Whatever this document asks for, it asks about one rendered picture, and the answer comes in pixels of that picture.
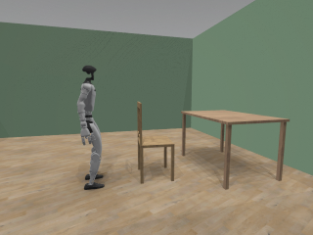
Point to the chair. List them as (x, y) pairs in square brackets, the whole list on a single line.
[(152, 142)]

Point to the left robot thigh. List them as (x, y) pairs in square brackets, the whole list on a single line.
[(93, 149)]

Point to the robot right hand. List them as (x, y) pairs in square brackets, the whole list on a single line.
[(85, 133)]

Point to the robot left foot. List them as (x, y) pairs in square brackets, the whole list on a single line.
[(98, 176)]

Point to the right robot forearm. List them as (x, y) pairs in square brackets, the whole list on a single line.
[(81, 113)]

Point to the robot right upper arm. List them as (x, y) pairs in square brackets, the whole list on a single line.
[(86, 88)]

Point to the table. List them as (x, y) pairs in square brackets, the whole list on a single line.
[(231, 118)]

